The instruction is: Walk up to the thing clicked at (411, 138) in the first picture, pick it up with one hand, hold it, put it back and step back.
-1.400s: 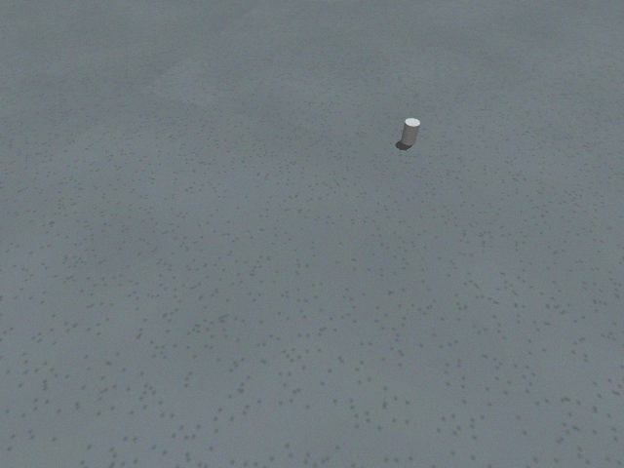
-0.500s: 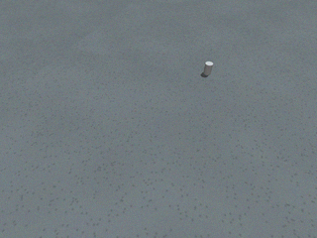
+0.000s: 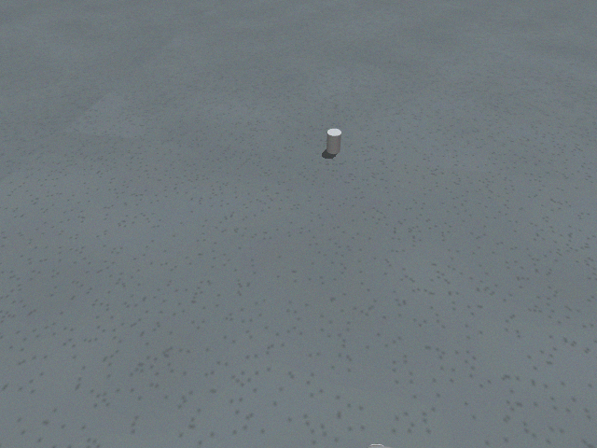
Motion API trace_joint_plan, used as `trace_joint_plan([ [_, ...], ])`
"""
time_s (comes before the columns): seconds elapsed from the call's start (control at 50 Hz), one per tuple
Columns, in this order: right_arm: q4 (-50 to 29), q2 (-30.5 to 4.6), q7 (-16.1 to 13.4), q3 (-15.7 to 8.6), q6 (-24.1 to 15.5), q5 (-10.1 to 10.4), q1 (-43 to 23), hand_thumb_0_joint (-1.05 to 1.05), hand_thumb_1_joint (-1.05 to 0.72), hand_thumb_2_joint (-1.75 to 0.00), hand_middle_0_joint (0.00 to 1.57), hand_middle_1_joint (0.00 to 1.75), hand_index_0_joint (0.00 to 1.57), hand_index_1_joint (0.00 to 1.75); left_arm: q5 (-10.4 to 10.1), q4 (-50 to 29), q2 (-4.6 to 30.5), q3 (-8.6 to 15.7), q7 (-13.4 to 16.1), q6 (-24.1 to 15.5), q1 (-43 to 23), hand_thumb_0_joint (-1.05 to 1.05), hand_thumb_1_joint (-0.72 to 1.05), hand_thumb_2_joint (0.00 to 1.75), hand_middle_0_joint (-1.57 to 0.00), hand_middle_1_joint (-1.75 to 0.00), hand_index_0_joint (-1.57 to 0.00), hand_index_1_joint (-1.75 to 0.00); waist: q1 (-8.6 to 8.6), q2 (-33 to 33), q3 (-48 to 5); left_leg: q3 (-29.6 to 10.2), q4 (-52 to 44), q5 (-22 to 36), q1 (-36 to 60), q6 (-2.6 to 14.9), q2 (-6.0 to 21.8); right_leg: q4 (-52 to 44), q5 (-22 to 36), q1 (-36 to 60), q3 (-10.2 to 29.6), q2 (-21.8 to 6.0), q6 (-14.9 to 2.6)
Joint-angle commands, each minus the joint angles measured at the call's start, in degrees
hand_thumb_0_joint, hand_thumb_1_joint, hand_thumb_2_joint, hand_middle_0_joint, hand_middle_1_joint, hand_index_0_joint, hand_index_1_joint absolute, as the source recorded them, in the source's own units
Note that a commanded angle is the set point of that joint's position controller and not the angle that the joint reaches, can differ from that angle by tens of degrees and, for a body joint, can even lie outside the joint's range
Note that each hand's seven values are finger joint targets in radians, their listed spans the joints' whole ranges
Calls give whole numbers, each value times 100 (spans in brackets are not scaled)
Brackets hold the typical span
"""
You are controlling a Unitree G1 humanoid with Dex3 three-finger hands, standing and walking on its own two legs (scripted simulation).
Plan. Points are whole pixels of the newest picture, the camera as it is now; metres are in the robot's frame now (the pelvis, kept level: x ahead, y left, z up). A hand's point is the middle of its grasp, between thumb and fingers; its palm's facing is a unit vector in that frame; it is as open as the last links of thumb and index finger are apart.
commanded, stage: walk up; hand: left
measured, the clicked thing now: (333, 141) +1.85 -0.24 -0.71
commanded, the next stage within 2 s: none
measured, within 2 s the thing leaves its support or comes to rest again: neither
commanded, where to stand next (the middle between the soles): +1.48 -0.35 m, yaw -15 degrees
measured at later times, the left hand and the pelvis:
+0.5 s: hand (197, 373) +0.29 +0.18 -0.15, palm faces -0.12 -0.93 -0.34, open 7.4 cm; pelvis +0.26 -0.09 -0.01, yaw -9 degrees
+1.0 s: hand (270, 187) +0.75 +0.07 -0.12, palm faces -0.33 -0.86 -0.40, open 7.4 cm; pelvis +0.55 -0.16 -0.02, yaw -15 degrees
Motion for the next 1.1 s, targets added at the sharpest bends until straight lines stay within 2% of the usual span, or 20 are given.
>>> trace_joint_plan([
  [0.0, -731, -1503, -62, -310, -178, 14, -900, 0, -90, -90, 20, 30, 20, 30, -15, -532, 784, 185, -20, -209, -463, 0, 90, 90, -20, -30, -20, -30, 135, 826, 543, -210, -517, -1510, -1615, 1029, 923, -402, 344, 930, -738, 236, -48],
  [0.06, -777, -995, -54, -74, -78, 58, -650, 0, -90, -90, 20, 30, 20, 30, 25, -5, 1321, 472, 254, -377, 1430, 0, 90, 90, -20, -30, -20, -30, 1119, -1304, -369, 343, 3446, 66, -2617, 703, 129, -1241, -550, 3153, -439, 711, -313],
  [0.08, -1085, -395, -23, 145, -103, 172, -693, 0, -90, -90, 20, 30, 20, 30, 21, -34, 1914, 592, 378, -431, 1777, 0, 90, 90, -20, -30, -20, -30, 1187, -2834, -83, 170, 4924, -1382, -4237, 377, -634, -2716, -2459, 3276, 2260, -539, -653],
  [0.1, -1225, -960, -14, 27, -95, 205, -820, 0, -90, -90, 20, 30, 20, 30, -104, -255, 2142, 562, 354, -433, 1345, 0, 90, 90, -20, -30, -20, -30, 908, -2090, 9, -558, 5233, -1260, -4353, 280, -520, -3785, -3167, 2879, 4272, -1316, -1173],
  [0.12, -1124, -1270, -42, -56, -93, 166, -943, 0, -90, -90, 20, 30, 20, 30, -197, -448, 2159, 539, 368, -425, 796, 0, 90, 90, -20, -30, -20, -30, 699, -1204, 470, -819, 5270, -920, -4175, 282, -124, -3910, -3408, 2110, 4485, -1531, -1343],
  [0.22, -786, -1093, 98, -58, 5, 272, -184, 0, -90, -90, 20, 30, 20, 30, -233, -661, 1297, 250, 524, -625, 128, 0, 90, 90, -20, -30, -20, -30, 50, -731, 509, -965, 4079, 647, -3269, 434, 310, -3273, -1159, 1431, 1606, -300, -715],
  [0.32, -1163, -1079, 220, -147, 36, 158, -710, 0, -90, -90, 20, 30, 20, 30, -228, -915, 1216, 200, 516, -733, 283, 0, 90, 90, -20, -30, -20, -30, 133, -396, 716, -771, 2798, 1050, -3595, 99, 222, -3566, -1132, 1371, 1255, -348, -1033],
  [0.42, -1482, -763, 224, -60, -125, 151, -1544, 0, -90, -90, 20, 30, 20, 30, -161, -906, 1148, 191, 509, -703, 759, 0, 90, 90, -20, -30, -20, -30, 533, -377, 574, -591, 1181, 1412, -3142, 168, 8, -2963, 895, 2096, 788, -216, -976],
  [0.52, -811, -1150, 42, -329, -204, 69, 736, 0, -90, -90, 20, 30, 20, 30, -198, -1064, 959, 54, 617, -628, 721, 0, 90, 90, -20, -30, -20, -30, -500, 551, -762, -461, 719, 1267, 460, 639, -332, 134, 2484, 1246, 254, 210, -619],
  [0.54, -731, -1467, -21, -482, -216, -32, 1488, 0, -90, -90, 20, 30, 20, 30, -238, -1065, 603, -74, 640, -605, 1051, 0, 90, 90, -20, -30, -20, -30, -794, 1267, -1233, -1561, 611, 18, 1620, 869, 442, 1506, 1432, 108, 137, 634, -447],
  [0.56, -895, -1761, -63, -538, -240, -14, 1560, 0, -90, -90, 20, 30, 20, 30, -317, -1107, 357, -149, 648, -606, 1343, 0, 90, 90, -20, -30, -20, -30, -685, 1839, -1382, -4189, -33, -1053, 2163, 1283, 1819, 2469, -1114, -1109, 321, 1386, -280],
  [0.6, -1131, -1695, -43, -580, -191, 245, 668, 0, -90, -90, 20, 30, 20, 30, -282, -952, 1218, -79, 731, -586, 1044, 0, 90, 90, -20, -30, -20, -30, -417, 947, -861, -4567, -705, -1688, 1098, 1873, 2160, 3193, -667, -1382, 818, 756, -438],
  [0.64, -1293, -1246, -69, -314, -228, 276, 296, 0, -90, -90, 20, 30, 20, 30, -285, -889, 1043, -62, 634, -665, 753, 0, 90, 90, -20, -30, -20, -30, -294, 531, -154, -2462, -610, 487, -73, 1262, 1332, 2639, -46, -814, 871, 518, -303],
  [0.7, -1258, -1088, -72, -191, -323, 325, 366, 0, -90, -90, 20, 30, 20, 30, -313, -887, 776, -63, 501, -564, 813, 0, 90, 90, -20, -30, -20, -30, -109, 580, 77, -1255, -587, 2004, -847, 1298, 980, 2291, 175, -364, 594, 453, -138],
  [0.9, -1348, -1301, -23, -163, -297, 268, 316, 0, -90, -90, 20, 30, 20, 30, -167, -1198, 642, -26, 221, -523, -485, 0, 90, 90, -20, -30, -20, -30, -171, 640, 309, -470, -479, 1292, -1081, 1215, 868, -802, 1520, 449, -291, 292, -165],
  [0.98, -1363, -1074, -57, -62, -222, 252, 449, 0, -90, -90, 20, 30, 20, 30, -147, -827, 1030, 188, 364, -580, 613, 0, 90, 90, -20, -30, -20, -30, 495, -364, -470, -114, 1891, 2072, -1532, 846, 496, -1100, 1030, 2568, -326, 597, -403],
  [1.0, -1314, -731, -43, 65, -198, 264, 963, 0, -90, -90, 20, 30, 20, 30, -120, -723, 1376, 331, 463, -621, 1295, 0, 90, 90, -20, -30, -20, -30, 727, -1312, -1012, -4, 3384, 1286, -2005, 675, 11, -1575, -316, 3378, 560, 137, -461],
  [1.02, -1400, -451, -28, 175, -168, 280, 1236, 0, -90, -90, 20, 30, 20, 30, -121, -836, 1811, 403, 525, -658, 1342, 0, 90, 90, -20, -30, -20, -30, 562, -2061, -1022, -171, 4499, -973, -3128, 451, -583, -2319, -886, 3835, 2993, -1259, -921],
  [1.04, -1315, -1135, -78, -2, -121, 301, 947, 0, -90, -90, 20, 30, 20, 30, -239, -826, 1894, 387, 538, -635, 1214, 0, 90, 90, -20, -30, -20, -30, 638, -1593, -788, -615, 5018, -1077, -3667, 375, -585, -2807, -641, 3835, 4146, -1583, -1360],
  [1.08, -1141, -1157, -117, -18, -93, 348, 538, 0, -90, -90, 20, 30, 20, 30, -340, -960, 1593, 286, 615, -640, 786, 0, 90, 90, -20, -30, -20, -30, 470, -574, -181, -1296, 5159, -390, -3487, 429, -222, -2740, 854, 2819, 2979, -1305, -1125],
])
